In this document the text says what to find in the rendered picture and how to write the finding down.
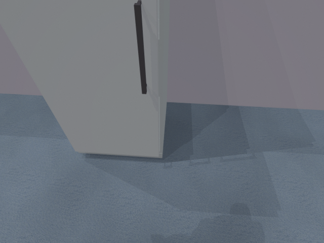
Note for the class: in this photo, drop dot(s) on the handle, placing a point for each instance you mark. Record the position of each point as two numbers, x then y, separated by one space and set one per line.
139 31

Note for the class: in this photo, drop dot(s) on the fridge door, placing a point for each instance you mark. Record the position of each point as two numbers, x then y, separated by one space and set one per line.
83 57

